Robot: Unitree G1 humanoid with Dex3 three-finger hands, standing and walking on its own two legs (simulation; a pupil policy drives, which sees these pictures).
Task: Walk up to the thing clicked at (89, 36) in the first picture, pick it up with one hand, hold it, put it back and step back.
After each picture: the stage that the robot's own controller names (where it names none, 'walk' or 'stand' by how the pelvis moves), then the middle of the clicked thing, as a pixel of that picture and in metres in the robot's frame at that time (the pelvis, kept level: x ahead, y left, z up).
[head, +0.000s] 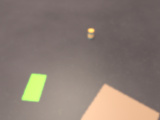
stand; (90, 34) +1.60 -0.16 -0.72
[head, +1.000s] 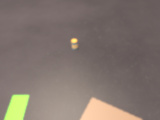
walk; (74, 44) +1.47 +0.15 -0.70
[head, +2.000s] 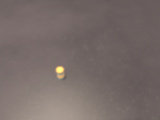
walk; (60, 73) +0.94 +0.24 -0.71
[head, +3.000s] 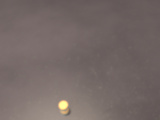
walk; (64, 108) +0.58 +0.18 -0.71
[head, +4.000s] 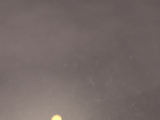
stand; out of the picture +0.43 +0.16 -0.70
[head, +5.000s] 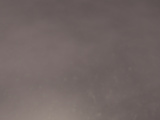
stand; out of the picture +0.39 +0.15 -0.72
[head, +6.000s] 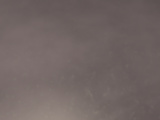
stand; out of the picture +0.39 +0.16 -0.73
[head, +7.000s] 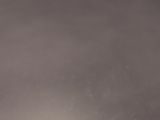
stand; out of the picture +0.39 +0.17 -0.73
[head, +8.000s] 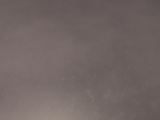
stand; out of the picture +0.38 +0.17 -0.73
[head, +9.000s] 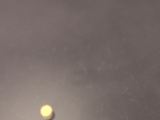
go down; (47, 112) +0.41 +0.17 -0.64
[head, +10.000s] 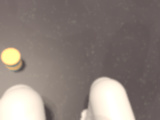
go down; (12, 60) +0.45 +0.22 -0.29
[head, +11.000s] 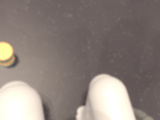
close in; (4, 55) +0.45 +0.23 -0.27
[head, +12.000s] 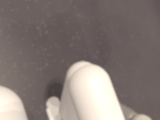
close in; out of the picture +0.44 +0.26 -0.22
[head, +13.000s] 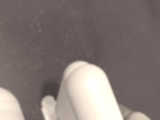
close; out of the picture +0.43 +0.27 -0.23
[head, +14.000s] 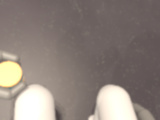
lift; (11, 78) +0.33 +0.23 -0.07
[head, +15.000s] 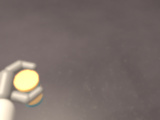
hold; (30, 89) +0.33 +0.16 +0.05
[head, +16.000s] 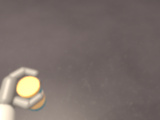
hold; (32, 94) +0.32 +0.16 +0.00
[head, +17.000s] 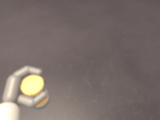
crouch; (36, 93) +0.33 +0.15 +0.00
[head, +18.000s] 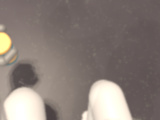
crouch; (3, 50) +0.45 +0.21 -0.10
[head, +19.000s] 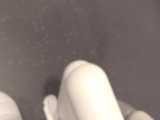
lower; out of the picture +0.43 +0.29 -0.23
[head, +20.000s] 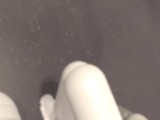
lower; out of the picture +0.43 +0.29 -0.23
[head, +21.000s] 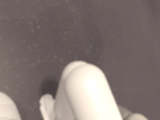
lower; out of the picture +0.43 +0.29 -0.23
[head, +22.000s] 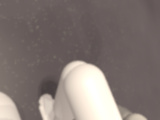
lower; out of the picture +0.43 +0.29 -0.23
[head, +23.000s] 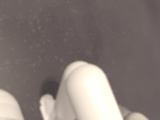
loosen; out of the picture +0.43 +0.27 -0.24
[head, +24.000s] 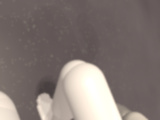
withdraw; out of the picture +0.43 +0.27 -0.23
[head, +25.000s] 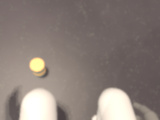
walk; (38, 68) +0.46 +0.19 -0.37
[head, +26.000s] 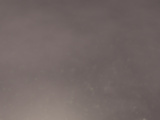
stand; out of the picture +0.39 +0.14 -0.66
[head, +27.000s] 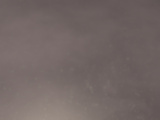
stand; out of the picture +0.40 +0.16 -0.66
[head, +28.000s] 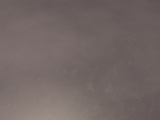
stand; out of the picture +0.40 +0.15 -0.70
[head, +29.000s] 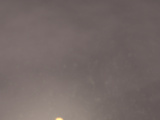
walk; out of the picture +0.42 +0.15 -0.71
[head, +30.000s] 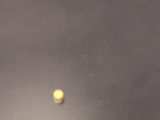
walk; (58, 97) +0.58 +0.10 -0.71
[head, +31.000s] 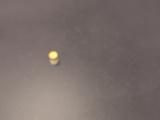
walk; (53, 58) +0.90 +0.23 -0.69
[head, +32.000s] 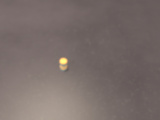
stand; (63, 64) +1.00 +0.13 -0.71
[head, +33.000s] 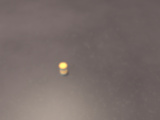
stand; (63, 69) +1.01 +0.15 -0.72
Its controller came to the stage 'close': yes
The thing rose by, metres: 0.71
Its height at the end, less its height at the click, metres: +0.00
